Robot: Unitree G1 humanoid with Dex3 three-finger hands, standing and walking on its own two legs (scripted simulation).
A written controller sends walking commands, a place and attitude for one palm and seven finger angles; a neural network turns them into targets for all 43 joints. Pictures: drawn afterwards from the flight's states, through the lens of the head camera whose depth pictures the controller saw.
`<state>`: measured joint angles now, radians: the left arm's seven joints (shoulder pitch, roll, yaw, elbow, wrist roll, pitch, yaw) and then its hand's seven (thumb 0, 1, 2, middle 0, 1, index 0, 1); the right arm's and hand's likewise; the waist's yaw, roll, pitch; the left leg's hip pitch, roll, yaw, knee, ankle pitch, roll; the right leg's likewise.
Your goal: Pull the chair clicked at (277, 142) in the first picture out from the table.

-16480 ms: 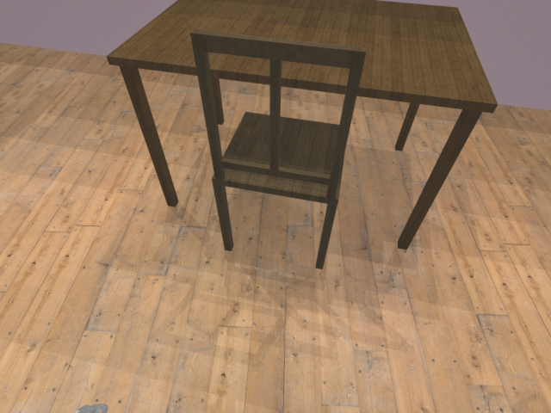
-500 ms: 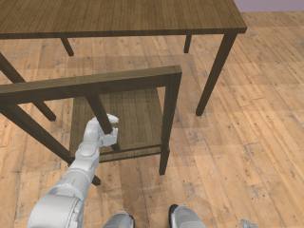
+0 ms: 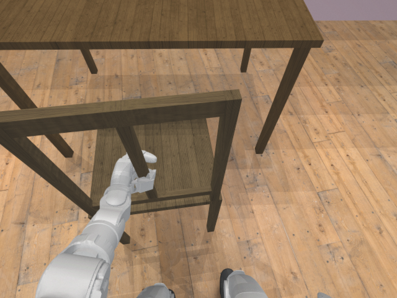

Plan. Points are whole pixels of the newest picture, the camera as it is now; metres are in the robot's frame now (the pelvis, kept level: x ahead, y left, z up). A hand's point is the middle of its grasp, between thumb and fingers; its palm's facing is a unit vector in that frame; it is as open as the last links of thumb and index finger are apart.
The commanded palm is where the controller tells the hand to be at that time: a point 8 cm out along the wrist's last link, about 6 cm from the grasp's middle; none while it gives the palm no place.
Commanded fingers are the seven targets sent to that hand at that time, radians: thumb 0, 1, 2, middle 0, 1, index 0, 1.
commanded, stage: step backward, pulling the chair out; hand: left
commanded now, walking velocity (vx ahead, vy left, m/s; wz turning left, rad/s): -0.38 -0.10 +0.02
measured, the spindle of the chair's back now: (141, 168) +0.39 +0.14 -0.05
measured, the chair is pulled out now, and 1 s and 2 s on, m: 0.28 0.35 0.47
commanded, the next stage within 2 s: none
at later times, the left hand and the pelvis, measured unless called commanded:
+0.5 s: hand (146, 189) +0.34 +0.13 -0.06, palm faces -0.01 -0.98 -0.19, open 5.7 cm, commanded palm +0.35 +0.18 -0.05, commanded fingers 0.00 0.90 0.90 -0.50 -1.45 -0.50 -1.45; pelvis -0.03 -0.01 +0.00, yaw +0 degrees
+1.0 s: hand (142, 210) +0.29 +0.13 -0.06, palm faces +0.02 -0.98 -0.21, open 5.8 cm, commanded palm +0.30 +0.18 -0.05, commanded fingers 0.00 0.90 0.90 -0.50 -1.45 -0.50 -1.45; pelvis -0.08 -0.02 -0.01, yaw -1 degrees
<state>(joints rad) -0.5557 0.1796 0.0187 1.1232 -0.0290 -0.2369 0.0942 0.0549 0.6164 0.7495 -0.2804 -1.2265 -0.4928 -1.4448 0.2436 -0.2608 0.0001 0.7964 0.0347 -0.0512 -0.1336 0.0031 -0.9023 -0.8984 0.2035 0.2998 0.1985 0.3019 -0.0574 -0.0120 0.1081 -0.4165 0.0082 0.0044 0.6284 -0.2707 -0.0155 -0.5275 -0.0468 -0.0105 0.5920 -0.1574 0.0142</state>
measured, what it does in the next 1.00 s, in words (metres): steps on the spot: right foot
